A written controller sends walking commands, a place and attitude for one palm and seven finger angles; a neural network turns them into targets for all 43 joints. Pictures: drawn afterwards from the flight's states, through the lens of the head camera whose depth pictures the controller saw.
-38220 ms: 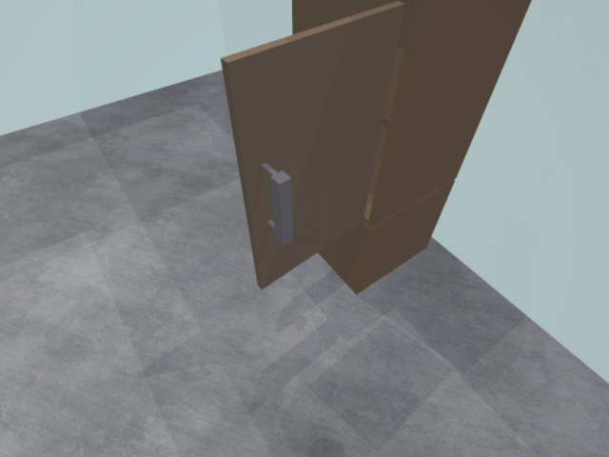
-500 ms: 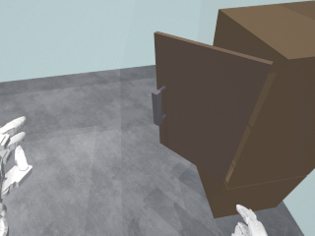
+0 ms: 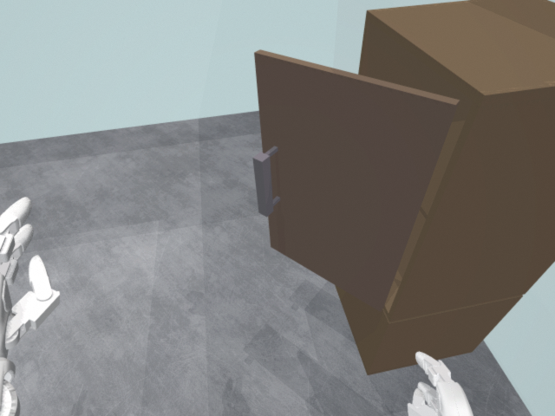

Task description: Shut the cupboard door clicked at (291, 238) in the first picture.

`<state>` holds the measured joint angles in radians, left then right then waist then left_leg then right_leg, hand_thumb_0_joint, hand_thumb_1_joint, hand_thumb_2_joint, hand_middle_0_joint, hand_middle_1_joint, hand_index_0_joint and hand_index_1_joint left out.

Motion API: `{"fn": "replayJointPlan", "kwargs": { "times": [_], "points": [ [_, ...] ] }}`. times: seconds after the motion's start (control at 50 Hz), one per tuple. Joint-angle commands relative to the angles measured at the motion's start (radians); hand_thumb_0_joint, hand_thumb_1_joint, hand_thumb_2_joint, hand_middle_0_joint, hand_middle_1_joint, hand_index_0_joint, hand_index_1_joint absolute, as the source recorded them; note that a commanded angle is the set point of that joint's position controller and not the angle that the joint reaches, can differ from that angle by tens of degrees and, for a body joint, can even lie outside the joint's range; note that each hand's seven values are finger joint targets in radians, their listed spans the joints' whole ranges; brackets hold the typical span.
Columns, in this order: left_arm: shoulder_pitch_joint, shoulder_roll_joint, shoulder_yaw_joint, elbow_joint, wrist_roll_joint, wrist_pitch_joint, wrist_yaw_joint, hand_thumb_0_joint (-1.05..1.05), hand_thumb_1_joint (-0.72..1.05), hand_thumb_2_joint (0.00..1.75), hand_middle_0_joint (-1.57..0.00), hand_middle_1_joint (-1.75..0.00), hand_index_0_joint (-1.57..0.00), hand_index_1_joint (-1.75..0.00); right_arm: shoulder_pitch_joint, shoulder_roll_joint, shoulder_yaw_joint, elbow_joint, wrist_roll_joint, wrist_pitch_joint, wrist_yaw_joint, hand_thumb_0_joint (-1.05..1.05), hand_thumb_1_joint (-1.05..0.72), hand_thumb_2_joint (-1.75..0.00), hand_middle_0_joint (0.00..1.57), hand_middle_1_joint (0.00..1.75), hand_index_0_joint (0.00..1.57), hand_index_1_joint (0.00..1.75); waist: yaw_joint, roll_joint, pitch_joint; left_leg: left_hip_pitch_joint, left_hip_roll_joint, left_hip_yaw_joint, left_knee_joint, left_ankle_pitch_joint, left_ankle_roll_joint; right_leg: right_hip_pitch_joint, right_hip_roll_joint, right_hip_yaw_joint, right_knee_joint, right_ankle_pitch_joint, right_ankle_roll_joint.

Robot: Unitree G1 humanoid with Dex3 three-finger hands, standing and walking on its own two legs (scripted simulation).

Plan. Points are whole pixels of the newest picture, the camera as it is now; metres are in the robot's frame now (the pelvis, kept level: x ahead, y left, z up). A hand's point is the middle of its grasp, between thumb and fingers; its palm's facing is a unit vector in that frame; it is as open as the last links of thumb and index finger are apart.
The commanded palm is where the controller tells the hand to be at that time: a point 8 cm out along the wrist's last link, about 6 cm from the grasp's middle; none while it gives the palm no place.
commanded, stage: step back with the hand held close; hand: left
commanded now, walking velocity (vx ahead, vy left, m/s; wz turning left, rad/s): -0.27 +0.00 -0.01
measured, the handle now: (269, 181) +0.63 +0.10 -0.04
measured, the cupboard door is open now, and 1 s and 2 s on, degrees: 42 42 42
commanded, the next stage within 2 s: stop stepping back and stand still in 1.48 s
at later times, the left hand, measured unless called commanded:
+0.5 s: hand (13, 336) +0.15 +0.29 +0.15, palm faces +0.44 -0.75 -0.48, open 7.4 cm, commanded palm +0.09 +0.32 +0.17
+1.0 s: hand out of the picture +0.10 +0.28 +0.15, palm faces +0.46 -0.77 -0.45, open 7.4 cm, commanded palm +0.03 +0.32 +0.17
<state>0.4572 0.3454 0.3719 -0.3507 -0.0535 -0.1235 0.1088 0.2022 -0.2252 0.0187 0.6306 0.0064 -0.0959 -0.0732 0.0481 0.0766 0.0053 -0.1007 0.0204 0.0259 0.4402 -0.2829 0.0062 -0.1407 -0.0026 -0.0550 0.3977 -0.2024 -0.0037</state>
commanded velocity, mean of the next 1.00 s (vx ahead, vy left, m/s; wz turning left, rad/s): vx -0.31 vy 0.00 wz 0.00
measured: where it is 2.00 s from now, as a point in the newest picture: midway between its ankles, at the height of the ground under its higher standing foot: outside the picture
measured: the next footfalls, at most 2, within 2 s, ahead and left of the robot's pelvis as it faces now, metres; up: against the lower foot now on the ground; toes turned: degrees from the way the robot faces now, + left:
right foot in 1.24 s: -0.21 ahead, -0.11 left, +0.00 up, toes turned +2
left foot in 1.52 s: -0.06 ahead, +0.10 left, +0.00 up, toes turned -1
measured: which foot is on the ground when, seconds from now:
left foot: down 0.00-1.00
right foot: down 0.00-1.00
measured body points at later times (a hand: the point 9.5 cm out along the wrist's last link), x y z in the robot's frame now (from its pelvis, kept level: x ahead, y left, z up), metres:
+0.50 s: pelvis -0.05 +0.02 -0.02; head -0.05 +0.02 +0.43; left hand +0.12 +0.33 +0.18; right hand +0.12 -0.22 -0.09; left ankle -0.03 +0.11 -0.74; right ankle +0.01 -0.12 -0.74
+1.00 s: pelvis -0.10 +0.01 -0.03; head -0.09 +0.03 +0.42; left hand +0.07 +0.31 +0.18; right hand +0.06 -0.24 -0.10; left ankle -0.03 +0.11 -0.74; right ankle +0.01 -0.12 -0.74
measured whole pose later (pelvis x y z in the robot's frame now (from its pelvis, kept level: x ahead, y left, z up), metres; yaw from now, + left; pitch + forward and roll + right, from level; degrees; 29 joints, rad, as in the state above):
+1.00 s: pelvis -0.10 +0.01 -0.03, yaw +1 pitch +0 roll +0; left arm 0.50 0.42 0.44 -0.50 -0.01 -0.25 0.17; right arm 0.21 -0.23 -0.01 0.61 0.00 -0.06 -0.06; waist -0.02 -0.04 0.02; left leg -0.46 -0.02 0.02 0.72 -0.37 0.02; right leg -0.47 -0.03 -0.02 0.62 -0.15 0.01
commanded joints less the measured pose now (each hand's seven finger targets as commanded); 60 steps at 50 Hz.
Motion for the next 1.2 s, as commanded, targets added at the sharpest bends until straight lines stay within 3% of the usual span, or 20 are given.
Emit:
{"fn": "replayJointPlan", "kwargs": {
  "times": [0.0,0.12,0.2,0.36,0.44,0.56,0.6,0.7,0.76,0.82,0.88,0.94,0.96,1.0,1.04,1.06,1.08,1.1,1.14,1.18],
  "points": [
    [-0.026,0.205,0.127,-0.201,0.005,-0.098,0.026,0.0,0.9,0.9,-0.2,-0.3,-0.2,-0.3,-0.11,-0.114,-0.059,-0.172,0.001,-0.01,-0.009,0.0,-0.9,-0.9,0.2,0.3,0.2,0.3,-0.038,-0.114,-0.081,-0.121,0.001,-0.012,0.046,0.097,0.025,-0.045,-0.152,0.173,-0.112,0.1,-0.049],
    [0.051,0.257,0.18,-0.286,-0.004,-0.099,0.05,0.0,0.9,0.9,-0.2,-0.3,-0.2,-0.3,-0.109,-0.131,-0.073,-0.212,0.006,0.034,-0.029,0.0,-0.9,-0.9,0.2,0.3,0.2,0.3,-0.041,-0.025,-0.208,-0.123,0.05,-0.041,0.005,0.426,0.015,0.052,-0.093,0.077,0.091,0.44,-0.013],
    [0.07,0.265,0.192,-0.3,-0.005,-0.088,0.053,0.0,0.9,0.9,-0.2,-0.3,-0.2,-0.3,-0.107,-0.136,-0.075,-0.234,0.006,0.054,-0.035,0.0,-0.9,-0.9,0.2,0.3,0.2,0.3,-0.038,-0.014,-0.208,-0.185,0.075,-0.062,0.001,0.5,0.011,0.074,-0.069,0.068,0.158,0.468,-0.001],
    [0.044,0.262,0.208,-0.302,0.018,-0.107,0.056,0.0,0.9,0.9,-0.2,-0.3,-0.2,-0.3,-0.104,-0.156,-0.075,-0.243,0.0,0.038,-0.033,0.0,-0.9,-0.9,0.2,0.3,0.2,0.3,-0.034,0.045,-0.101,-0.545,0.121,-0.126,-0.128,-0.049,0.074,0.164,-0.019,0.069,0.251,0.227,0.023],
    [0.01,0.242,0.19,-0.296,0.027,-0.123,0.062,0.0,0.9,0.9,-0.2,-0.3,-0.2,-0.3,-0.079,-0.149,-0.07,-0.244,0.007,0.022,-0.029,0.0,-0.9,-0.9,0.2,0.3,0.2,0.3,-0.049,-0.013,-0.068,-0.658,0.097,-0.109,-0.092,-0.307,0.087,0.157,-0.043,0.119,0.243,0.16,0.014],
    [-0.043,0.28,0.212,-0.356,0.04,-0.16,0.075,0.0,0.9,0.9,-0.2,-0.3,-0.2,-0.3,-0.065,-0.149,-0.068,-0.224,-0.003,-0.011,-0.027,0.0,-0.9,-0.9,0.2,0.3,0.2,0.3,-0.056,-0.045,-0.068,-0.574,0.049,-0.105,0.001,-0.348,0.07,-0.003,-0.087,0.191,0.104,-0.088,-0.016],
    [-0.034,0.262,0.198,-0.362,0.037,-0.169,0.079,0.0,0.9,0.9,-0.2,-0.3,-0.2,-0.3,-0.063,-0.141,-0.06,-0.218,-0.004,-0.021,-0.027,0.0,-0.9,-0.9,0.2,0.3,0.2,0.3,-0.058,-0.02,-0.075,-0.56,0.057,-0.113,-0.023,-0.319,0.068,-0.01,-0.074,0.165,0.125,-0.072,-0.011],
    [-0.013,0.245,0.207,-0.343,0.047,-0.187,0.081,0.0,0.9,0.9,-0.2,-0.3,-0.2,-0.3,-0.062,-0.153,-0.064,-0.214,-0.003,-0.044,-0.028,0.0,-0.9,-0.9,0.2,0.3,0.2,0.3,-0.051,0.084,-0.08,-0.739,0.13,-0.17,-0.136,-0.409,0.1,0.168,0.0,0.096,0.303,0.056,0.016],
    [-0.015,0.268,0.237,-0.312,0.056,-0.19,0.077,0.0,0.9,0.9,-0.2,-0.3,-0.2,-0.3,-0.061,-0.157,-0.073,-0.209,-0.009,-0.05,-0.026,0.0,-0.9,-0.9,0.2,0.3,0.2,0.3,-0.047,0.067,-0.066,-0.795,0.139,-0.18,-0.122,-0.379,0.105,0.21,0.014,0.11,0.352,0.174,0.016],
    [-0.023,0.248,0.21,-0.305,0.051,-0.189,0.072,0.0,0.9,0.9,-0.2,-0.3,-0.2,-0.3,-0.049,-0.148,-0.075,-0.208,-0.005,-0.044,-0.016,0.0,-0.9,-0.9,0.2,0.3,0.2,0.3,-0.052,-0.041,-0.061,-0.784,0.077,-0.114,0.005,-0.411,0.083,0.141,-0.053,0.222,0.254,0.114,-0.01],
    [-0.019,0.269,0.206,-0.331,0.042,-0.182,0.078,0.0,0.9,0.9,-0.2,-0.3,-0.2,-0.3,-0.046,-0.123,-0.07,-0.195,-0.011,-0.033,-0.001,0.0,-0.9,-0.9,0.2,0.3,0.2,0.3,-0.053,-0.171,-0.075,-0.584,0.006,-0.077,0.181,-0.293,0.034,-0.087,-0.191,0.358,0.024,-0.077,-0.078],
    [0.029,0.298,0.217,-0.349,0.026,-0.174,0.096,0.0,0.9,0.9,-0.2,-0.3,-0.2,-0.3,-0.052,-0.105,-0.068,-0.179,-0.006,-0.007,0.008,0.0,-0.9,-0.9,0.2,0.3,0.2,0.3,-0.061,-0.225,-0.14,-0.374,-0.02,-0.038,0.255,-0.167,0.013,-0.222,-0.249,0.327,-0.07,-0.134,-0.1],
    [0.041,0.312,0.234,-0.361,0.025,-0.174,0.103,0.0,0.9,0.9,-0.2,-0.3,-0.2,-0.3,-0.053,-0.115,-0.072,-0.175,-0.006,-0.001,0.005,0.0,-0.9,-0.9,0.2,0.3,0.2,0.3,-0.064,-0.173,-0.15,-0.355,-0.009,-0.06,0.204,-0.153,0.02,-0.221,-0.23,0.293,-0.055,-0.123,-0.093],
    [0.067,0.299,0.231,-0.389,0.024,-0.181,0.106,0.0,0.9,0.9,-0.2,-0.3,-0.2,-0.3,-0.063,-0.123,-0.071,-0.19,-0.002,0.005,-0.005,0.0,-0.9,-0.9,0.2,0.3,0.2,0.3,-0.071,-0.07,-0.136,-0.391,0.041,-0.121,0.054,-0.206,0.051,-0.212,-0.125,0.192,0.035,-0.156,-0.036],
    [0.056,0.288,0.258,-0.409,0.042,-0.196,0.104,0.0,0.9,0.9,-0.2,-0.3,-0.2,-0.3,-0.075,-0.154,-0.074,-0.203,-0.003,-0.012,-0.021,0.0,-0.9,-0.9,0.2,0.3,0.2,0.3,-0.066,0.176,-0.133,-0.715,0.202,-0.28,-0.204,-0.462,0.129,0.073,0.03,0.079,0.375,-0.065,0.023],
    [0.041,0.289,0.268,-0.41,0.051,-0.202,0.098,0.0,0.9,0.9,-0.2,-0.3,-0.2,-0.3,-0.101,-0.147,-0.079,-0.206,-0.008,-0.027,-0.027,0.0,-0.9,-0.9,0.2,0.3,0.2,0.3,-0.048,0.242,-0.128,-0.812,0.279,-0.369,-0.293,-0.477,0.152,0.17,0.088,0.051,0.509,-0.02,0.035],
    [0.029,0.292,0.269,-0.43,0.046,-0.203,0.088,0.0,0.9,0.9,-0.2,-0.3,-0.2,-0.3,-0.09,-0.138,-0.09,-0.195,-0.014,-0.041,-0.029,0.0,-0.9,-0.9,0.2,0.3,0.2,0.3,-0.048,0.205,-0.144,-0.746,0.3,-0.358,-0.272,-0.365,0.153,0.143,0.101,0.067,0.547,-0.055,0.031],
    [0.047,0.283,0.265,-0.386,0.044,-0.202,0.079,0.0,0.9,0.9,-0.2,-0.3,-0.2,-0.3,-0.091,-0.142,-0.099,-0.187,-0.011,-0.054,-0.025,0.0,-0.9,-0.9,0.2,0.3,0.2,0.3,-0.042,0.143,-0.144,-0.714,0.306,-0.328,-0.249,-0.378,0.152,0.121,0.106,0.084,0.56,-0.13,0.028],
    [0.056,0.234,0.229,-0.345,0.035,-0.201,0.069,0.0,0.9,0.9,-0.2,-0.3,-0.2,-0.3,-0.082,-0.133,-0.092,-0.168,-0.021,-0.068,-0.018,0.0,-0.9,-0.9,0.2,0.3,0.2,0.3,-0.04,0.155,-0.077,-0.651,0.271,-0.274,-0.203,-0.313,0.138,0.051,0.096,0.081,0.436,-0.181,0.016],
    [0.031,0.2,0.166,-0.348,0.019,-0.209,0.06,0.0,0.9,0.9,-0.2,-0.3,-0.2,-0.3,-0.072,-0.114,-0.076,-0.126,-0.032,-0.089,-0.011,0.0,-0.9,-0.9,0.2,0.3,0.2,0.3,-0.049,0.145,-0.067,-0.424,0.241,-0.261,-0.151,-0.025,0.111,-0.068,0.077,0.074,0.224,-0.165,0.007]
  ]
}}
